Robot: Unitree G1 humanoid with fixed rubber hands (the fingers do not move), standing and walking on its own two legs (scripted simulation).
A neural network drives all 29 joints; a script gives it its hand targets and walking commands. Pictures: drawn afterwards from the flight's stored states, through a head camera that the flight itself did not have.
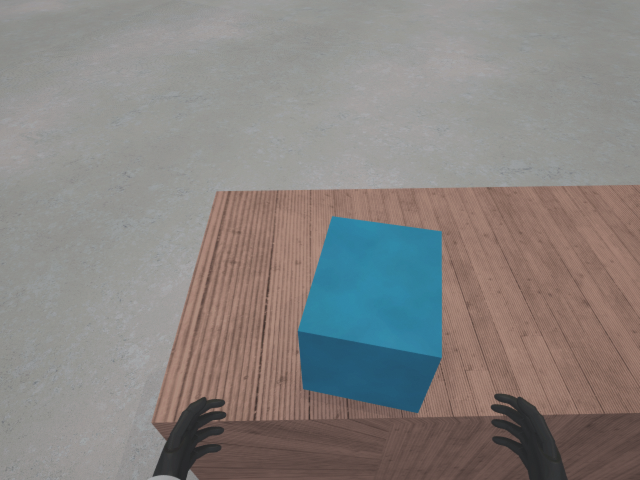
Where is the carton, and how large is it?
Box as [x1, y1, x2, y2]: [298, 216, 441, 412]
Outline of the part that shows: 332,216 298,328 303,388 417,412 441,358 441,231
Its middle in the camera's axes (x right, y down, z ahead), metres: +0.08 +0.11 +0.64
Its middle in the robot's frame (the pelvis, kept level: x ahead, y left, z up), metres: +0.40 -0.04 -0.06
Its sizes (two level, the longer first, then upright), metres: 0.235 0.186 0.175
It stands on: a pedestal, 0.63 m high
